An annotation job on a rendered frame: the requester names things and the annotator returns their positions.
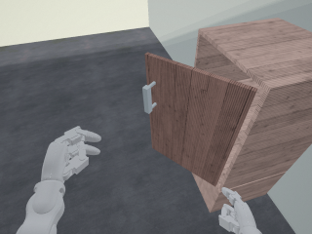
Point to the cupboard door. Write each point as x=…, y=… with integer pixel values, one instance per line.
x=198, y=115

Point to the robot left forearm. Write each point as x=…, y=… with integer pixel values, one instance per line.
x=44, y=208

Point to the robot right hand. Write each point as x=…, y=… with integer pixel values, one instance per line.
x=233, y=219

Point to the robot left hand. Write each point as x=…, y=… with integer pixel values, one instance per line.
x=70, y=145

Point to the handle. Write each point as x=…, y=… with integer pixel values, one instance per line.
x=147, y=98

